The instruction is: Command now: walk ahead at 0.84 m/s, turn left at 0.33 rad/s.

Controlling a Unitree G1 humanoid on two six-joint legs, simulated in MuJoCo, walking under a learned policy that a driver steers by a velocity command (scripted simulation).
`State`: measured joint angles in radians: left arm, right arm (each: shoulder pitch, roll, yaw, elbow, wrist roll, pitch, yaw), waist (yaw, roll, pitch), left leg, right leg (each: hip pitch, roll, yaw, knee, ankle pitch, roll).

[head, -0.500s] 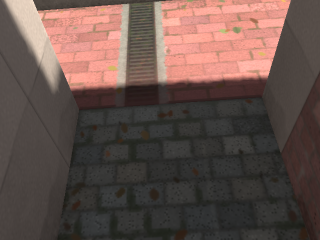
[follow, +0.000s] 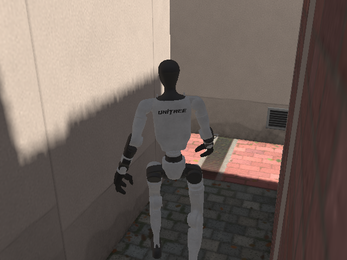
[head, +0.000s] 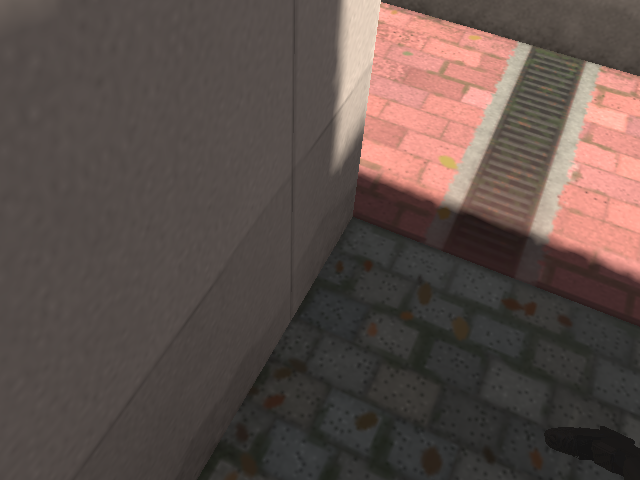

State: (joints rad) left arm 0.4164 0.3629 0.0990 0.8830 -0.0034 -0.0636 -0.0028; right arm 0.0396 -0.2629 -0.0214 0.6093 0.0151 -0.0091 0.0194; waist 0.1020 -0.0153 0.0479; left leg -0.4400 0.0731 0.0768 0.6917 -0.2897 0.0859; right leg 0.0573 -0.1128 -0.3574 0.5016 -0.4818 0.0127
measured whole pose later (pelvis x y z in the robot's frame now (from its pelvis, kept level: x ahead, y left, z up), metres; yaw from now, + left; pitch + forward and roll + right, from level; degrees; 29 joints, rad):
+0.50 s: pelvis +0.35 -0.04 -0.02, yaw -10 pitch -1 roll -1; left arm 0.12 0.25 0.04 0.59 -0.03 0.04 -0.05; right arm 0.52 -0.26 -0.05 0.92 0.03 -0.05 -0.08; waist 0.01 -0.06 0.07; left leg 0.29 0.13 0.27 0.50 -0.48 -0.08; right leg -0.61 0.03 -0.11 0.82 -0.14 -0.10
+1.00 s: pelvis +0.76 -0.19 -0.01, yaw -43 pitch +0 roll +4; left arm 0.34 0.30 0.10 0.64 -0.05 0.01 -0.02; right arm 0.22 -0.28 -0.10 0.72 0.03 -0.11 -0.04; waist -0.03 -0.07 0.00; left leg -0.37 0.03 0.04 0.66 -0.30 -0.06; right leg -0.47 0.07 0.10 1.55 -0.37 -0.06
